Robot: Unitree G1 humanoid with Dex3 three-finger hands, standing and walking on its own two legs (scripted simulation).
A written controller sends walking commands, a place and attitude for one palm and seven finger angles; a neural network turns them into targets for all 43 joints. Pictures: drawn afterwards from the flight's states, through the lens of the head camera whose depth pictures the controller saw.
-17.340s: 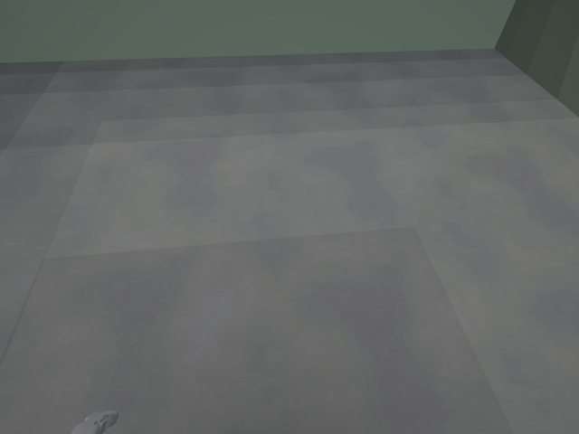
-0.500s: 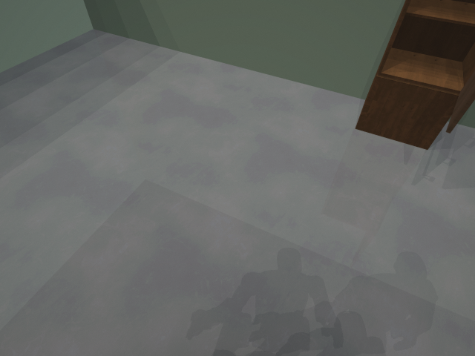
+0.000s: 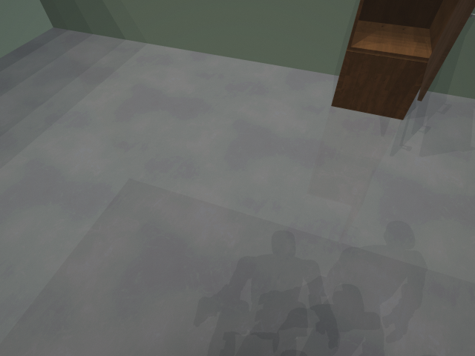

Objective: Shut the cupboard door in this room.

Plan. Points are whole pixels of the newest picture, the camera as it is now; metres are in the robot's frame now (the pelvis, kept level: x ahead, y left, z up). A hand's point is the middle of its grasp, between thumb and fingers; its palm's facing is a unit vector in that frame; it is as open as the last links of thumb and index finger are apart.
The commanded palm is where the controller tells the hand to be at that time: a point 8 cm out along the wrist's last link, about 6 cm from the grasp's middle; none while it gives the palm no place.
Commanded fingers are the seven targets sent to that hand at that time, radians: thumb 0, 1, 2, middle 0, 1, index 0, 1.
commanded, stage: stand and wait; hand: left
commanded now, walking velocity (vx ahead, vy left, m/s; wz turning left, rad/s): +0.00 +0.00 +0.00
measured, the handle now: out of the picture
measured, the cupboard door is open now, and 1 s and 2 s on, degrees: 81 81 81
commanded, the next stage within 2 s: turn or walk to find it in 0.08 s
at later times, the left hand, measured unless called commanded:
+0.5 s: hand out of the picture +0.07 +0.28 -0.14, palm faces +0.02 -0.93 -0.36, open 7.4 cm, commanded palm none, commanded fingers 0.00 0.90 0.90 -0.20 -0.30 -0.20 -0.30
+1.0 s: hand out of the picture +0.08 +0.27 -0.15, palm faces +0.04 -0.95 -0.32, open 7.4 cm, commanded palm none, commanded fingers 0.00 0.90 0.90 -0.20 -0.30 -0.20 -0.30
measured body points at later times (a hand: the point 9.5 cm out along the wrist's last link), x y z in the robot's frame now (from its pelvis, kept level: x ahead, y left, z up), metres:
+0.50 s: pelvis +0.00 +0.02 +0.01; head +0.01 +0.02 +0.46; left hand +0.06 +0.33 -0.12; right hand +0.09 -0.28 -0.12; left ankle -0.02 +0.15 -0.73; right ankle +0.02 -0.10 -0.73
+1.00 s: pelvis +0.02 +0.03 +0.01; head +0.05 +0.03 +0.46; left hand +0.08 +0.32 -0.13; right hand +0.12 -0.26 -0.12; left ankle -0.02 +0.15 -0.73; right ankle +0.02 -0.10 -0.73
